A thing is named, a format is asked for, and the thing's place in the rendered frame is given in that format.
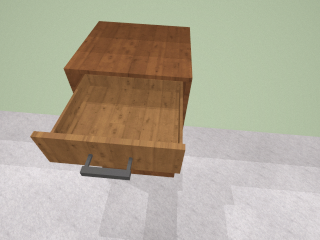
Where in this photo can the cabinet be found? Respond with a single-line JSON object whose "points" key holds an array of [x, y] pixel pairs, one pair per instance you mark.
{"points": [[133, 50]]}

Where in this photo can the handle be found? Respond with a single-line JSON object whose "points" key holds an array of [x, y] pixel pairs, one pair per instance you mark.
{"points": [[109, 173]]}

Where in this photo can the drawer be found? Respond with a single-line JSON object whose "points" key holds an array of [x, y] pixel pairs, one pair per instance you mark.
{"points": [[116, 118]]}

